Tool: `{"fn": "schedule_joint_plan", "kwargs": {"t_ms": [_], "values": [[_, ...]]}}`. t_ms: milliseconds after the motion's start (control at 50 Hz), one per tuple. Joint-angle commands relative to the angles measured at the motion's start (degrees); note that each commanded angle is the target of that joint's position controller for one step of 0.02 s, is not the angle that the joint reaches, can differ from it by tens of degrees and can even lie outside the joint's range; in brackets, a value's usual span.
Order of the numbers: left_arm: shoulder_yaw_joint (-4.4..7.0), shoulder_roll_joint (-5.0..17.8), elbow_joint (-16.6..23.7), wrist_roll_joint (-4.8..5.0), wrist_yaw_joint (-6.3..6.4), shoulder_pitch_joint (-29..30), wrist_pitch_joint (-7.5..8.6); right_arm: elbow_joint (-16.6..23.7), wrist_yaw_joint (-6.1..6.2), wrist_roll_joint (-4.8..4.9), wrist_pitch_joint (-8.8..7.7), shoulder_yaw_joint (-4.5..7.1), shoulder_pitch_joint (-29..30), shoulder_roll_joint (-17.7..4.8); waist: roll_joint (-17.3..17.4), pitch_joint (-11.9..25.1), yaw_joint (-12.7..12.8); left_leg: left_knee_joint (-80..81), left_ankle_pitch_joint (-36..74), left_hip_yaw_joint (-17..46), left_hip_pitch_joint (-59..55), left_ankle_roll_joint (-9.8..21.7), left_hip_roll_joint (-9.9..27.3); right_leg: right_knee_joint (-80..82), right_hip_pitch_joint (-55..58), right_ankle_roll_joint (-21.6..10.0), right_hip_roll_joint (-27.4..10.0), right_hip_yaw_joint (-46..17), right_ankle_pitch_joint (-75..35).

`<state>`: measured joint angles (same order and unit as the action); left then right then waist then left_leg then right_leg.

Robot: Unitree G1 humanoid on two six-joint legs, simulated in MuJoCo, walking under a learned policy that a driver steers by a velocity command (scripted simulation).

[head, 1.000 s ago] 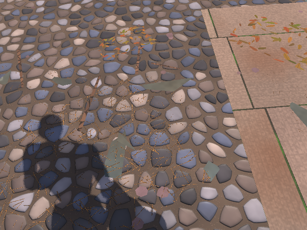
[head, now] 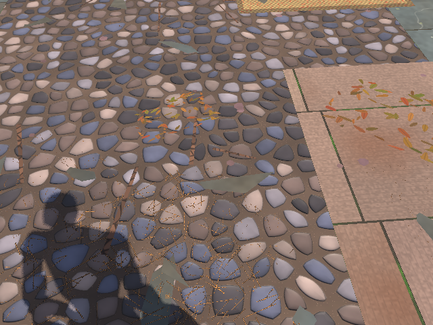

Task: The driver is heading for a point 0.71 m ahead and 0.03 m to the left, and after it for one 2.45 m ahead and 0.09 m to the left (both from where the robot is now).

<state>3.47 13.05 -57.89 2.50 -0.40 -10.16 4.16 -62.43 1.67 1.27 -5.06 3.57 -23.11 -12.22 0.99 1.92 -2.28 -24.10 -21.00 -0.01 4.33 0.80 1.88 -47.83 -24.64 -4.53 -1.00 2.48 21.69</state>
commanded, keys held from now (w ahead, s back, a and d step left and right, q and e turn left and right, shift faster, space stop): w+shift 0.70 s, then shift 0.30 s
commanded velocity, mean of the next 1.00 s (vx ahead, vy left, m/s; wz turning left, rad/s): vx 0.76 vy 0.00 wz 0.00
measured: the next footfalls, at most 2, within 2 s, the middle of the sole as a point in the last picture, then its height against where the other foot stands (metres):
right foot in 0.14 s outside the picture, level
left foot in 0.64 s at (210, 288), level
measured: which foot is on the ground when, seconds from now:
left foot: down 0.00-0.16, up 0.18-0.62, down 0.64-1.00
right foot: up 0.00-0.12, down 0.14-0.66, up 0.68-1.00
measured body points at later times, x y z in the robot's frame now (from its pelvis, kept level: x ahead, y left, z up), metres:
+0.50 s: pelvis +0.29 -0.08 -0.01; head +0.30 -0.09 +0.44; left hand +0.19 +0.14 -0.15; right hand +0.53 -0.29 -0.09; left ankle +0.55 +0.08 -0.66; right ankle +0.11 -0.17 -0.74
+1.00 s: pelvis +0.71 -0.06 +0.00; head +0.74 -0.07 +0.45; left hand +0.93 +0.17 -0.09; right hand +0.69 -0.32 -0.14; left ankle +0.63 +0.04 -0.74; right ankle +0.94 -0.19 -0.69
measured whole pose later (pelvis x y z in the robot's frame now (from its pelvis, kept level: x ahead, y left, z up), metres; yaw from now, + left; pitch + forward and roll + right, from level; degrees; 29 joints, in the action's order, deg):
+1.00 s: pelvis +0.71 -0.06 +0.00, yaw +1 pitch +1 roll +3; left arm 1.4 14.2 -45.4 -0.4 -1.0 -0.9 6.2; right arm -56.2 0.1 0.5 -6.3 1.9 -21.0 -12.9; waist -2.5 -2.7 -4.8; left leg -17.0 -16.2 -2.6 1.4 2.6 -4.7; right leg -32.3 -38.0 -1.3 -4.1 -2.0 -10.7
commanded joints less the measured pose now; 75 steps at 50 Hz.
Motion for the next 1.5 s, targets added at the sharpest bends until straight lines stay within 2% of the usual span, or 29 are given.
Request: {"fn": "schedule_joint_plan", "kwargs": {"t_ms": [20, 100, 140, 160, 180, 200, 240, 340, 540, 580, 620, 640, 660, 680, 700, 740, 780, 860, 900, 980, 1060, 1080, 1100, 1120, 1160, 1240, 1380, 1420, 1500], "values": [[0.46, 3.4, 6.4, -0.01, -1.07, 11.2, 2.81, 3.6, -0.59, 0.34, -0.99, 1.49, 0.8, -7.9, 6.1, -9.6, -0.5, 17.0, -9.8, 16.7, -3.3, 9.6, 15.4, 4.7, -16.0, 0.2, -4.8, -1.5, -2.1], [0.74, 3.4, 3.2, -0.35, -1.56, 2.1, 1.72, 5.0, -1.11, 0.66, -0.57, 1.95, 2.0, -10.3, 6.5, -8.0, 4.4, 12.1, -3.6, 6.3, 14.6, 8.9, 10.8, 11.3, 12.2, 2.2, 1.2, 7.0, -7.8], [3.63, 8.8, -1.7, 0.16, -0.45, -16.6, 1.26, 6.5, -1.29, -0.19, -1.09, 1.33, 5.9, -9.8, 3.2, -0.1, 14.6, -10.4, 21.0, 0.6, 23.1, 6.0, 7.2, 12.2, 34.2, -0.3, 2.1, 5.3, -5.8], [5.09, 15.4, -3.7, -0.70, 0.09, -28.2, 1.26, 9.4, -1.27, -1.73, -1.55, -0.14, 10.3, -4.6, -12.7, 5.4, 19.5, -41.0, 14.6, -3.3, 35.2, 2.3, 2.7, 19.2, 42.8, -4.7, -11.0, -16.1, 11.9], [3.05, 13.6, -2.8, -2.32, -1.00, -26.1, 2.67, 12.5, -1.03, 0.38, -3.18, -0.99, 8.4, 0.7, -24.4, 9.2, 13.5, -56.7, -7.5, 5.3, 47.7, 3.5, -5.2, 36.8, 44.0, -11.2, -20.7, -50.8, 29.6], [1.16, 8.5, -0.8, -2.19, -1.58, -17.0, 3.33, 14.1, -1.56, 3.20, -4.37, -0.50, 11.4, -2.9, -14.1, 1.5, 10.2, -62.6, -2.1, 8.0, 55.9, 6.0, 0.2, 38.5, 38.3, -10.4, -23.0, -50.0, 31.6], [-0.53, 5.2, 0.4, -2.44, -2.48, -10.4, 3.45, 14.9, -2.06, 1.73, -4.26, -0.89, 12.8, -3.4, -3.8, -2.7, 6.2, -59.8, 7.3, 5.5, 54.7, 7.3, 6.1, 36.1, 28.1, -8.4, -19.0, -33.5, 17.4], [-1.74, 4.4, 0.4, -3.03, -1.32, -8.9, 2.96, 15.4, -1.99, -0.13, -0.19, -0.58, 11.9, -3.7, -3.8, -8.9, 0.9, -47.5, 18.2, 3.2, 49.6, 3.1, 9.0, 41.7, 12.0, -6.8, -11.7, -15.0, 1.5], [-1.49, 6.2, -0.3, -1.74, 1.62, -21.5, 2.07, 24.8, -6.32, 1.15, -2.62, -1.37, 35.2, -3.0, -3.5, -11.9, 5.1, -5.9, 31.6, -4.7, 38.6, 4.1, 0.5, 45.4, 30.2, -4.2, -11.6, 0.2, -32.9], [-0.58, 8.9, -0.3, -3.06, 1.64, -22.2, 1.50, 26.2, -6.48, 1.64, -2.49, -0.51, 34.1, -5.4, -8.6, -7.6, 2.5, -6.5, 24.6, -7.5, 32.7, 5.7, -3.7, 37.5, 37.2, -3.6, -13.6, 0.5, -61.6], [0.21, 10.9, -0.4, -4.86, 1.74, -20.9, -0.03, 23.1, -5.31, 2.34, -1.32, 1.94, 18.1, -11.2, -15.0, 2.4, -6.7, -8.9, 17.0, -8.1, 15.0, 8.6, -6.8, 16.6, 38.8, -2.8, -14.8, 0.9, -84.8], [0.01, 10.8, 1.4, -4.78, 1.81, -16.5, -0.37, 18.9, -4.30, 2.04, -0.45, 3.12, 2.8, -14.0, -14.2, 9.6, -14.4, -11.4, 15.0, -2.2, -7.6, 10.5, -2.2, -2.2, 23.6, -1.4, -13.2, 1.0, -76.9], [-2.50, -0.7, 3.6, -4.22, 0.29, -24.6, 1.03, 16.6, -3.97, -0.72, -0.77, 4.16, -5.3, -19.1, 5.0, 22.3, -7.2, -10.0, -12.0, 30.2, -36.1, 20.2, 14.6, -29.1, -5.9, 1.1, -2.2, -3.6, -31.3], [-2.94, 0.2, 2.8, -0.87, -0.57, -23.8, 4.24, 14.5, -3.97, -0.88, -1.25, 3.48, -8.7, -15.4, 12.2, 30.2, -7.9, 4.8, -30.1, 52.9, -40.2, 21.3, 19.1, -37.4, -13.5, -0.5, 3.8, -14.0, 2.6], [-0.91, 6.7, 6.4, 1.78, -0.36, -13.4, 5.31, 13.4, -3.65, -0.88, -1.48, 2.33, -5.0, -10.5, 12.4, 17.6, -8.4, 8.8, -24.4, 45.7, -33.0, 16.8, 16.3, -39.5, -20.1, -2.5, 0.0, -12.7, 1.2], [-1.21, 5.6, 9.3, 0.68, 0.41, -5.0, 5.74, 14.1, -4.28, -2.37, -2.42, 0.87, 6.0, -7.1, -2.9, 3.8, -2.4, 9.6, 8.2, 27.7, -7.9, 14.5, 13.3, -34.7, -15.8, -2.1, -3.9, -10.3, -2.6], [-0.61, 4.4, 8.4, -0.46, 0.51, -9.9, 3.15, 14.3, -4.83, -3.50, -2.80, -0.40, 12.1, -3.9, -1.4, 0.4, 4.6, 9.9, 30.9, 15.8, 7.4, 14.0, 11.0, -30.4, -6.8, -0.4, -7.0, -9.6, -2.7], [-1.19, 2.8, 11.2, -2.21, 1.18, -5.6, 1.32, 11.9, -3.27, -1.96, -3.21, -0.31, 12.2, -7.2, 1.6, -5.6, 6.6, 13.6, 50.1, 2.7, 19.0, 12.9, 7.1, -11.7, -5.3, 3.7, -6.7, -4.8, -9.9], [-1.72, 2.2, 11.9, -3.16, 0.29, -0.8, 2.05, 11.4, -2.05, -1.42, -2.90, -0.06, 9.9, -8.3, 1.5, -4.1, 4.4, 12.5, 47.5, -2.8, 18.8, 10.9, 2.3, 3.9, -0.4, 4.0, -4.0, -1.4, -25.1], [-1.22, 5.0, 14.6, -3.01, -0.91, 7.8, 2.31, 9.1, -0.79, -0.24, -1.86, 0.30, 4.3, -10.7, 3.0, -1.9, 0.8, 10.4, 36.6, 0.6, 7.8, 8.8, 5.8, 18.5, 1.6, 3.2, -1.1, -3.1, -38.6], [1.32, 10.4, 9.6, -4.09, -1.11, -5.5, 2.63, 9.1, -0.22, -1.16, 0.73, 0.56, 6.6, -10.2, 0.8, 3.7, 7.7, -9.5, 38.8, 0.4, 0.6, 4.1, 4.0, 21.6, 13.1, 0.6, 0.7, -3.0, -39.3], [1.81, 13.8, 9.3, -4.87, -0.97, -7.8, 2.74, 9.6, -0.44, -2.30, 0.98, -0.20, 2.2, -7.8, -7.3, 9.0, 6.0, -24.5, 22.5, -1.7, 7.2, 1.6, -1.0, 17.4, 24.4, -2.2, -7.0, -8.9, -65.4], [0.41, 12.1, 9.8, -5.90, -1.02, -7.0, 2.21, 6.5, -1.36, -1.77, 1.12, -2.50, -11.1, -0.2, -20.3, 17.9, 0.7, -44.6, -16.7, 0.8, 20.5, -1.9, -6.5, 16.3, 38.8, -14.3, -21.0, -26.8, -78.5], [-0.51, 7.8, 9.9, -4.44, -1.68, -7.4, 1.57, 4.9, -1.96, -0.62, 1.35, -2.09, -12.9, -4.0, -15.2, 23.0, 2.0, -49.4, -19.2, 7.7, 21.9, -2.0, -5.1, 20.0, 37.8, -15.8, -20.6, -32.9, -65.4], [-1.04, 6.4, 11.5, -2.75, -1.54, 0.9, 0.31, 8.1, -1.06, -0.18, 3.19, -0.42, 1.8, -9.3, -2.5, 10.6, 2.9, -47.7, -13.2, 4.9, 25.7, -2.8, -1.0, 25.7, 22.0, -11.5, -16.2, -26.4, -36.7], [-0.92, 6.7, 11.2, -5.11, -0.37, 5.9, -0.60, 8.8, 1.16, -1.30, 6.07, -0.35, 4.4, -6.5, -7.6, 5.2, -0.2, -30.5, -6.9, 3.0, 15.5, -2.6, 1.3, 32.0, 4.5, -7.2, -10.1, -17.5, -22.2], [-0.68, 6.4, 9.3, -2.78, 1.40, 4.6, -2.37, 6.5, 0.76, -2.61, 6.61, -0.37, 6.0, -5.7, -6.7, 3.1, -0.7, -7.4, 8.7, -0.4, 3.3, 0.4, -0.4, 35.6, -1.8, -2.5, -6.9, -13.9, 10.0], [-0.60, 5.8, 8.6, -3.00, 1.41, 2.1, -2.54, 7.1, 0.87, -2.90, 6.22, 0.13, 7.7, -9.3, -1.3, -1.9, 1.5, -1.6, 1.3, 3.8, 8.5, 3.2, 3.9, 32.7, -1.6, 1.7, -2.7, -9.9, 10.3], [-0.45, 4.2, 7.3, -3.31, 2.02, 0.6, -2.74, 6.0, 0.65, -2.24, 3.56, -0.53, 11.4, -6.4, 6.4, -3.2, 4.1, 4.9, -5.9, 5.1, 21.3, 1.1, 3.5, 24.0, 13.4, 1.9, 0.0, -4.8, -7.5]]}}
